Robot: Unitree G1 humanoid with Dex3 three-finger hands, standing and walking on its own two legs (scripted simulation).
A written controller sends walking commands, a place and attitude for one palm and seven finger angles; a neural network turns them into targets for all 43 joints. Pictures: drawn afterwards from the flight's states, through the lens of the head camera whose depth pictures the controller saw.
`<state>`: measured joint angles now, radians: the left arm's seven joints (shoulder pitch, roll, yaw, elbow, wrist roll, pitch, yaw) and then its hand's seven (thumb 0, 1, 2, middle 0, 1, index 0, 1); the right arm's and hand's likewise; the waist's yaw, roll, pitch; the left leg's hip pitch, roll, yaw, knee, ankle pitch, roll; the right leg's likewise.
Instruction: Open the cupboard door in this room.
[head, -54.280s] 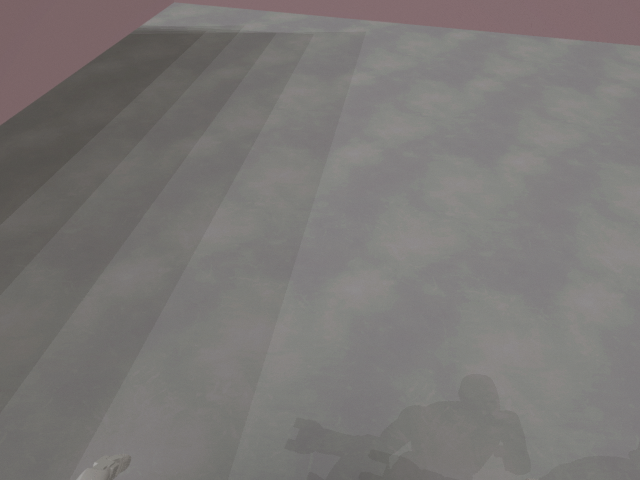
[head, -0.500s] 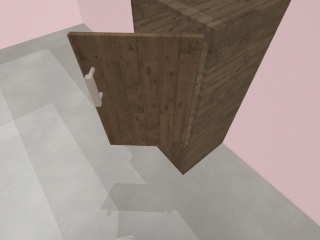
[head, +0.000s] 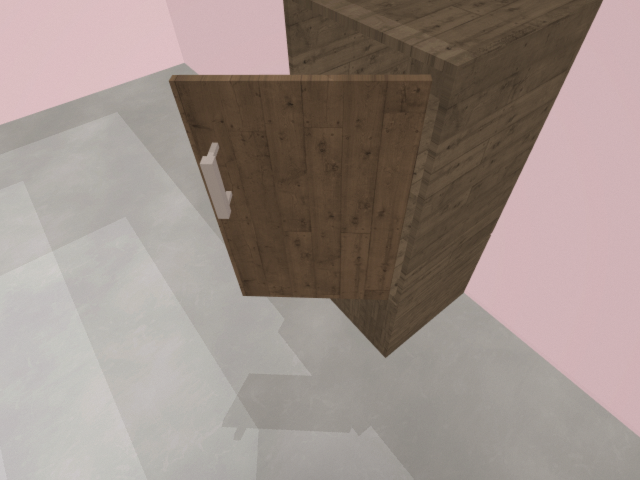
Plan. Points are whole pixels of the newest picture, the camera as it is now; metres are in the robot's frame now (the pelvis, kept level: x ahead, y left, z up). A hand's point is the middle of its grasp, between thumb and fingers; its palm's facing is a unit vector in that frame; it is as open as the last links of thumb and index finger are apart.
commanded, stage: come to a stop and stand still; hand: left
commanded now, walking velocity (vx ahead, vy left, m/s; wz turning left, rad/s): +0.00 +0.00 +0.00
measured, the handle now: (219, 181) +0.56 +0.23 +0.03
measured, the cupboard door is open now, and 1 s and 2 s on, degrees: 49 49 49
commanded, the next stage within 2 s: look again from close up in 0.96 s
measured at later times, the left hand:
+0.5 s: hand out of the picture +0.04 +0.15 -0.16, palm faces -0.02 -0.97 -0.22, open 7.3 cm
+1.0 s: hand out of the picture +0.04 +0.12 -0.16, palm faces +0.01 -0.98 -0.22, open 7.3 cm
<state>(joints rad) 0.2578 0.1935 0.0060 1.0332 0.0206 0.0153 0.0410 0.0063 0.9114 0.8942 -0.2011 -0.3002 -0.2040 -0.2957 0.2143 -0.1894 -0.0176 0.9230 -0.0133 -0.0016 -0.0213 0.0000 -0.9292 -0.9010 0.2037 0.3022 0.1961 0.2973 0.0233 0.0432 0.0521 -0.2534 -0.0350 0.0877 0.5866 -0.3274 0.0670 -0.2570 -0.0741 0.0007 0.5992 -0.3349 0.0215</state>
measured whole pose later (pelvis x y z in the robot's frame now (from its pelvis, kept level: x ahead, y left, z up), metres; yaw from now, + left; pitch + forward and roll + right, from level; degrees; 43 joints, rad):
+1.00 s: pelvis +0.03 -0.06 +0.01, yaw -1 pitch +0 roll +1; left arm 0.25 0.16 0.00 1.11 0.01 -0.02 0.03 0.01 0.91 0.89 -0.20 -0.30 -0.20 -0.30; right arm 0.25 -0.16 0.00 1.12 -0.01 -0.02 -0.03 0.00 -0.92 -0.90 0.20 0.30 0.19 0.30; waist 0.01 0.01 0.04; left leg -0.15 0.04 0.07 0.43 -0.28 -0.03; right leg -0.18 0.00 -0.02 0.49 -0.31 -0.03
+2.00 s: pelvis +0.01 -0.03 +0.01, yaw +1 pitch -1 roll +1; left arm 0.28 0.16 0.04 1.07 0.02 0.00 0.04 0.00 0.91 0.89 -0.20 -0.30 -0.20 -0.30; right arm 0.27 -0.17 -0.03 1.08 -0.01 0.03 -0.02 0.00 -0.91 -0.90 0.20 0.30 0.19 0.30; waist 0.03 -0.02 0.05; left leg -0.21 0.00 0.07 0.53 -0.31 0.01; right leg -0.21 -0.05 -0.03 0.56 -0.34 0.01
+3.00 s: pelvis +0.03 -0.06 +0.01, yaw +1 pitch -1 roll +1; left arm 0.33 0.10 -0.01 1.15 0.01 -0.03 0.04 0.01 0.91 0.89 -0.20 -0.30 -0.20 -0.30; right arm 0.27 -0.13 0.00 1.16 -0.01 -0.01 -0.05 0.01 -0.92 -0.90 0.20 0.30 0.19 0.30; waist 0.02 -0.02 0.04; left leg -0.11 0.04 0.05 0.38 -0.25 -0.03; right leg -0.12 0.06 -0.08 0.39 -0.25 -0.08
